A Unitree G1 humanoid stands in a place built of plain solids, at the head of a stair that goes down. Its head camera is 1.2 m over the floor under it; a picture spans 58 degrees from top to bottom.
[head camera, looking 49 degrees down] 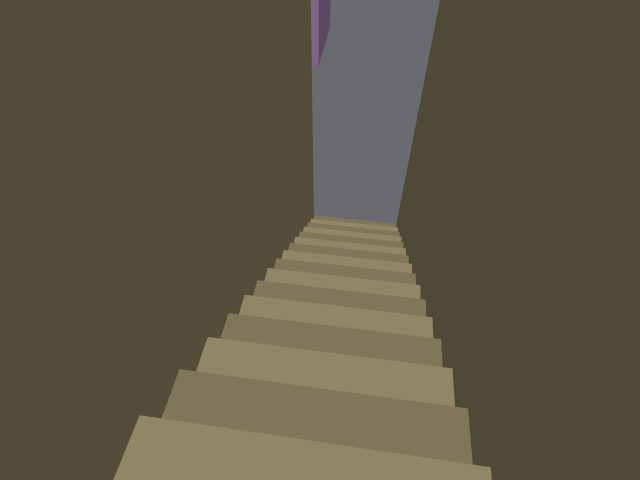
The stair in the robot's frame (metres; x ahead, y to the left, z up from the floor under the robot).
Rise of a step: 0.18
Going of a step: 0.23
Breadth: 1.08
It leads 8 degrees to the right of straight ahead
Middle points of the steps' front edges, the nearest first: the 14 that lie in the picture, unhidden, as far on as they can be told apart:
0.40 0.03 -0.18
0.63 0.00 -0.35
0.86 -0.03 -0.53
1.09 -0.06 -0.71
1.33 -0.09 -0.89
1.56 -0.13 -1.06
1.79 -0.16 -1.24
2.02 -0.19 -1.42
2.25 -0.22 -1.60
2.48 -0.26 -1.77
2.71 -0.29 -1.95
2.94 -0.32 -2.13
3.17 -0.35 -2.31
3.41 -0.38 -2.48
